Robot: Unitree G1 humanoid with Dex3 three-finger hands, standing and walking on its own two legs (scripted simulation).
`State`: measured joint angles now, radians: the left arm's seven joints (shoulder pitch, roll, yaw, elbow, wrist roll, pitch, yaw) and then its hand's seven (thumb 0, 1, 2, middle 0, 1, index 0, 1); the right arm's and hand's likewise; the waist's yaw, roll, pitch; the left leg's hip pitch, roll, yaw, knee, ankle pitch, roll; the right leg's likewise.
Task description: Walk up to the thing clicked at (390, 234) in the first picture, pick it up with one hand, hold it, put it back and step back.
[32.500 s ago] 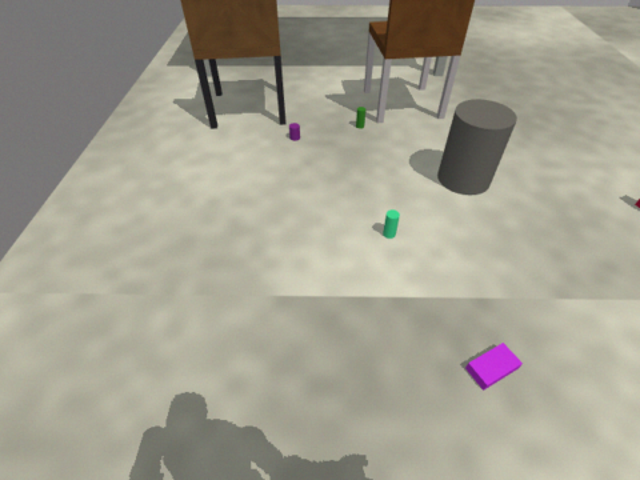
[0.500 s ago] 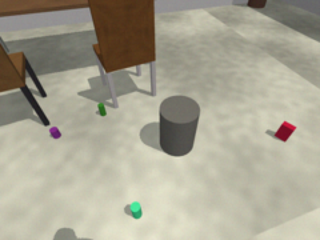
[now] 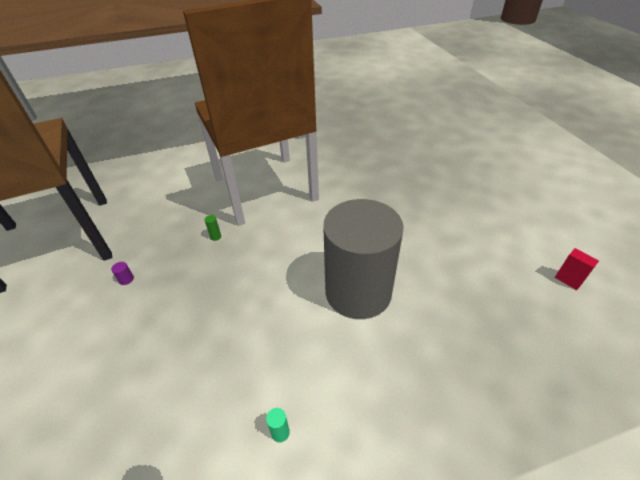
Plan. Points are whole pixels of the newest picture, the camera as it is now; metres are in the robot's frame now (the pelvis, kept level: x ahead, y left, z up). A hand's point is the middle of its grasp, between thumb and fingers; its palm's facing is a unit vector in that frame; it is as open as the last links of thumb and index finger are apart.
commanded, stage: stand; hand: left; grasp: from the side
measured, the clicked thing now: (278, 425) +0.45 +0.17 -0.72
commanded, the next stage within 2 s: step back in 1.14 s
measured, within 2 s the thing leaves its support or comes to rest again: neither
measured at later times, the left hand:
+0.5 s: hand out of the picture +0.08 +0.24 -0.15, palm faces -0.02 -0.94 -0.34, open 7.4 cm
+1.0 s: hand out of the picture +0.10 +0.24 -0.15, palm faces -0.02 -0.94 -0.34, open 7.4 cm
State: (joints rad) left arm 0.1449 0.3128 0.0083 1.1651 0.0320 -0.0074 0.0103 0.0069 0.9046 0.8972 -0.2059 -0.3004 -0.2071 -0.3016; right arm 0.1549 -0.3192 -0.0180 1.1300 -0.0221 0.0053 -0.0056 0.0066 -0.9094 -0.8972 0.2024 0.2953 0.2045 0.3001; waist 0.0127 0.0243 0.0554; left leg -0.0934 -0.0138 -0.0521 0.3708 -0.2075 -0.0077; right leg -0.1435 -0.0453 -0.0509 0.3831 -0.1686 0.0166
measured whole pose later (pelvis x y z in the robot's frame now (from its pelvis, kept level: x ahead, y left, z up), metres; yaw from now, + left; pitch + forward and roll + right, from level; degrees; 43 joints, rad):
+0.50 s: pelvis +0.01 -0.01 +0.00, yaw -1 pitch -3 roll +0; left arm 0.09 0.31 0.01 1.17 0.02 -0.01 0.00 0.01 0.90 0.90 -0.21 -0.30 -0.21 -0.30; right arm 0.13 -0.33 0.00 1.14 -0.02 0.00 -0.01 0.01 -0.91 -0.90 0.20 0.30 0.20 0.30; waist 0.01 0.02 0.06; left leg -0.07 0.01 -0.05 0.32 -0.20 -0.02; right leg -0.13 -0.03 -0.05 0.34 -0.16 0.00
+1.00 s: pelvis +0.02 -0.01 +0.00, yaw -1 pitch -3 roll +0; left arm 0.09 0.32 0.01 1.16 0.02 -0.01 0.00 0.01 0.91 0.90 -0.21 -0.30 -0.21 -0.30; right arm 0.12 -0.35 0.00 1.14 -0.01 -0.01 -0.01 0.01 -0.91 -0.90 0.20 0.30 0.20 0.30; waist 0.00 0.02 0.05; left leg -0.05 0.01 -0.04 0.30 -0.20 -0.02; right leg -0.12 -0.02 -0.04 0.33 -0.17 0.01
